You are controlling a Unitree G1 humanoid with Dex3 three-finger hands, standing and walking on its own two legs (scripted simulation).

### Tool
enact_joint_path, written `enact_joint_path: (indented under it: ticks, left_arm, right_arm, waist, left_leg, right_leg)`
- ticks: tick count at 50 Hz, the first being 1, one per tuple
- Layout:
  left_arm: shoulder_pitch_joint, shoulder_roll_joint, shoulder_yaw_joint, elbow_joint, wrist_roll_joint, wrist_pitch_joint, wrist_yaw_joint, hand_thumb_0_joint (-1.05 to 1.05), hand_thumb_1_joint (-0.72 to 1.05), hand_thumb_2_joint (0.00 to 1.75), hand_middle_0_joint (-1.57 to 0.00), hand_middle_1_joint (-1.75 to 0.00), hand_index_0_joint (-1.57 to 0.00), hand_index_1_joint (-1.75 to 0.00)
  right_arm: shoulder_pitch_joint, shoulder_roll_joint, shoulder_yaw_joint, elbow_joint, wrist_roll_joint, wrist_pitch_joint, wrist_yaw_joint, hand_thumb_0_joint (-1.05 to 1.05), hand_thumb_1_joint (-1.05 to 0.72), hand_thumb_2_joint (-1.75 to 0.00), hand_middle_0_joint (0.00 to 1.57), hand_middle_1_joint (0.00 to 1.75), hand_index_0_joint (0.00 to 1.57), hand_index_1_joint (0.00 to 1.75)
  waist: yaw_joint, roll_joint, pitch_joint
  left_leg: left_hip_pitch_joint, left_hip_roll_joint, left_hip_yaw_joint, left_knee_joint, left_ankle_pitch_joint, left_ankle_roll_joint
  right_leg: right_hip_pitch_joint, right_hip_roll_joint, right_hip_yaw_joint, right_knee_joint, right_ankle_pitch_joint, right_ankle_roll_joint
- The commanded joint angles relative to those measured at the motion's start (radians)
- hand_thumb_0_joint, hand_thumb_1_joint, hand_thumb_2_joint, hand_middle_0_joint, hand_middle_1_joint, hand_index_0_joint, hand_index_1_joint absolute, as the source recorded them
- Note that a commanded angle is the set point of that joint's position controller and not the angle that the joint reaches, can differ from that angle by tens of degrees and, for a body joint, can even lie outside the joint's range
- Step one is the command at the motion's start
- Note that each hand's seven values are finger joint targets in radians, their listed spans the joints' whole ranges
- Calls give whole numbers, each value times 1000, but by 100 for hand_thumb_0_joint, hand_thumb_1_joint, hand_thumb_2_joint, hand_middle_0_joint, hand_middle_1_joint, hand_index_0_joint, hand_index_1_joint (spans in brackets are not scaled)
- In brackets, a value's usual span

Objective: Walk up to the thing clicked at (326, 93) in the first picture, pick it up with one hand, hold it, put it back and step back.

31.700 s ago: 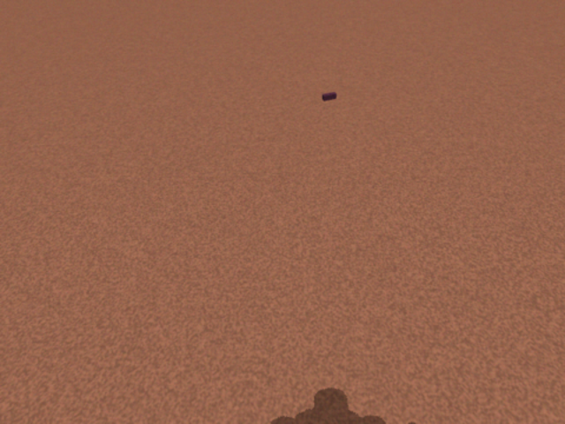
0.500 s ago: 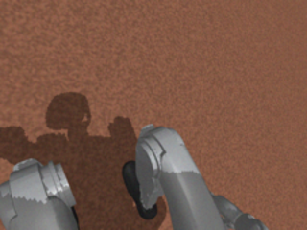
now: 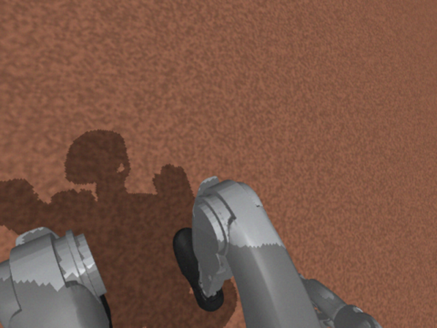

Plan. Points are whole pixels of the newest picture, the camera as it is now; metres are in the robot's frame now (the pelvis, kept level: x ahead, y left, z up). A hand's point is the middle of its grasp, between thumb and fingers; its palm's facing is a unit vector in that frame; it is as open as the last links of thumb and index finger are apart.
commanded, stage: withdraw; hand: left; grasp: from above
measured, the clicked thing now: out of the picture +0.42 +0.38 -0.28
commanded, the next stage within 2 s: home in 0.90 s
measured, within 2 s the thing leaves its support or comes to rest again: neither
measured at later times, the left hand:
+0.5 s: hand out of the picture +0.43 +0.39 -0.12, palm faces -0.32 -0.08 -0.94, open 13.4 cm
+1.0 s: hand out of the picture +0.40 +0.37 -0.14, palm faces -0.47 -0.14 -0.87, open 13.2 cm
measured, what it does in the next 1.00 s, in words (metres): stands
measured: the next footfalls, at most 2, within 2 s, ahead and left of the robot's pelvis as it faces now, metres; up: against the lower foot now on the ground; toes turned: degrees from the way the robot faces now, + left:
none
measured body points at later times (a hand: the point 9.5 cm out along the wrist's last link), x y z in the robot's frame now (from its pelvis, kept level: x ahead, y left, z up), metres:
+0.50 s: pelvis +0.00 +0.00 +0.02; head +0.22 +0.12 +0.40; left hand +0.44 +0.39 -0.07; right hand +0.12 -0.25 -0.07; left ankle +0.06 +0.12 -0.27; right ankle +0.11 -0.11 -0.27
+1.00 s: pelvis -0.01 -0.01 +0.03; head +0.21 +0.11 +0.40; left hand +0.42 +0.37 -0.09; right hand +0.07 -0.28 -0.06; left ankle +0.06 +0.12 -0.27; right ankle +0.11 -0.11 -0.27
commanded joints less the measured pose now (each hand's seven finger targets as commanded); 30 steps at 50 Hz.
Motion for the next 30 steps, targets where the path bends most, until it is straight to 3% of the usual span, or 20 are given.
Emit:
enact_joint_path:
  ticks: [1, 4, 6, 8, 9, 12, 15, 16, 17, 18, 20, 22, 25, 27, 30]
  left_arm:
    - [-211, 221, -6, -91, -19, 5, 29, 0, -30, 80, -21, -88, -23, -86]
    - [-243, 257, 6, -146, -25, 3, 28, 0, -33, 84, -22, -85, -23, -84]
    - [-208, 298, 49, -174, -21, 2, 35, 0, -32, 82, -24, -83, -24, -82]
    - [-222, 269, 35, -258, -19, 3, 29, 0, -33, 83, -22, -84, -23, -83]
    - [-189, 267, 42, -230, -17, 15, 25, 0, -33, 84, -22, -84, -23, -83]
    - [-176, 254, 70, -365, -38, 38, 10, 0, -34, 85, -21, -84, -22, -83]
    - [-154, 187, 57, -443, -67, 81, -32, 0, -37, 87, -19, -86, -19, -86]
    - [-156, 189, 71, -500, -73, 92, -47, 0, -38, 88, -17, -87, -18, -86]
    - [-138, 160, 64, -516, -83, 107, -71, 0, -40, 89, -17, -87, -17, -87]
    - [-158, 126, 39, -580, -94, 118, -96, 0, -41, 90, -16, -89, -16, -88]
    - [-139, 27, -19, -597, -114, 148, -159, 0, -42, 91, -15, -90, -15, -90]
    - [-191, -18, -52, -629, -139, 166, -218, 0, -43, 92, -15, -91, -15, -91]
    - [-194, -49, -80, -634, -167, 185, -296, 0, -44, 93, -15, -91, -15, -91]
    - [-201, -99, -116, -596, -181, 185, -350, 0, -43, 93, -16, -91, -15, -92]
    - [-204, -76, -113, -566, -176, 171, -406, 0, -40, 91, -17, -90, -17, -90]
  right_arm:
    - [170, -314, -101, 15, 3, -4, -14, 0, -88, -90, 20, 30, 20, 30]
    - [167, -326, -104, 5, 10, -7, -13, 0, -90, -90, 20, 30, 20, 30]
    - [163, -328, -108, 5, 8, -2, -16, 0, -90, -90, 20, 30, 20, 30]
    - [161, -309, -115, 12, 8, 0, -13, 0, -90, -90, 20, 30, 20, 30]
    - [159, -312, -122, 0, 9, -4, -10, 0, -90, -90, 20, 30, 20, 30]
    - [174, -298, -157, 15, 24, 5, -3, 0, -90, -90, 20, 30, 20, 30]
    - [199, -278, -200, 32, 44, 12, 11, 0, -90, -90, 20, 30, 20, 30]
    - [205, -275, -218, 35, 53, 21, 13, 0, -89, -90, 20, 30, 20, 30]
    - [214, -269, -234, 36, 63, 29, 14, 0, -90, -90, 20, 30, 20, 30]
    - [214, -263, -247, 34, 76, 41, 16, 0, -89, -90, 20, 30, 20, 30]
    - [238, -247, -278, 42, 106, 61, 19, 0, -90, -90, 20, 30, 20, 30]
    - [271, -241, -302, 44, 135, 88, 12, 0, -90, -90, 20, 30, 20, 30]
    - [294, -227, -319, 43, 156, 122, -7, 0, -90, -90, 20, 30, 20, 30]
    - [295, -209, -320, 36, 168, 142, -22, 0, -90, -90, 20, 30, 20, 30]
    - [299, -206, -310, 14, 179, 168, -57, 0, -89, -90, 20, 30, 20, 30]
  waist:
    - [-41, 541, -639]
    - [-25, 554, -657]
    - [1, 579, -691]
    - [17, 638, -727]
    - [7, 625, -724]
    - [59, 685, -825]
    - [82, 705, -837]
    - [100, 721, -876]
    - [107, 711, -893]
    - [114, 732, -920]
    - [109, 664, -903]
    - [81, 574, -900]
    - [85, 479, -864]
    - [68, 431, -818]
    - [76, 342, -763]
  left_leg:
    - [486, 28, 77, -260, 237, -7]
    - [491, 27, 76, -264, 232, -7]
    - [510, 26, 75, -281, 234, -12]
    - [547, 26, 81, -287, 263, -19]
    - [548, 26, 77, -281, 254, -18]
    - [593, 22, 93, -297, 312, -23]
    - [595, 15, 110, -311, 317, -23]
    - [601, 12, 116, -325, 321, -22]
    - [617, 10, 117, -334, 325, -22]
    - [621, 6, 122, -360, 307, -22]
    - [608, 4, 125, -383, 272, -14]
    - [586, -2, 130, -405, 239, -1]
    - [561, -12, 140, -441, 200, 10]
    - [532, -16, 145, -457, 172, 15]
    - [477, -28, 159, -463, 149, 25]
  right_leg:
    - [333, 41, -68, -190, 270, -58]
    - [335, 39, -67, -194, 263, -58]
    - [352, 37, -68, -190, 257, -62]
    - [340, 38, -69, -180, 280, -65]
    - [324, 32, -70, -176, 277, -65]
    - [331, 32, -56, -177, 316, -69]
    - [290, 26, -38, -182, 311, -73]
    - [294, 25, -31, -191, 309, -74]
    - [278, 21, -27, -195, 303, -75]
    - [279, 17, -21, -206, 290, -78]
    - [265, 13, -6, -241, 265, -78]
    - [295, 15, 9, -290, 253, -75]
    - [337, 7, 35, -343, 219, -76]
    - [343, 7, 49, -364, 189, -78]
    - [362, -3, 61, -402, 153, -80]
